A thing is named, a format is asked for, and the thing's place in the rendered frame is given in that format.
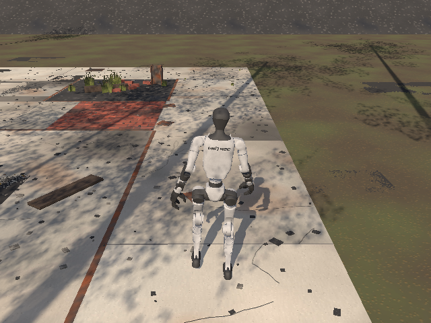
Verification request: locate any humanoid robot head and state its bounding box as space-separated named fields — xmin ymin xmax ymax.
xmin=208 ymin=108 xmax=231 ymax=141

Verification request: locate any left robot shin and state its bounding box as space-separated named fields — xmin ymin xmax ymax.
xmin=193 ymin=214 xmax=202 ymax=259

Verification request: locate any left robot hand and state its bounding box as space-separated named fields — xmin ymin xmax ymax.
xmin=170 ymin=190 xmax=186 ymax=210

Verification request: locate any right robot hand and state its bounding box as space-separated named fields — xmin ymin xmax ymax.
xmin=239 ymin=182 xmax=254 ymax=195

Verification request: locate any left robot upper arm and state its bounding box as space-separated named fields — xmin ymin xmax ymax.
xmin=185 ymin=135 xmax=205 ymax=173

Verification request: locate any right robot forearm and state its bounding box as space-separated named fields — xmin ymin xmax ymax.
xmin=242 ymin=163 xmax=253 ymax=186

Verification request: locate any right robot upper arm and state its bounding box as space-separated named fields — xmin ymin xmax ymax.
xmin=233 ymin=137 xmax=249 ymax=173

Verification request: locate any left robot forearm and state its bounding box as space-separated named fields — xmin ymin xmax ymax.
xmin=174 ymin=162 xmax=191 ymax=194

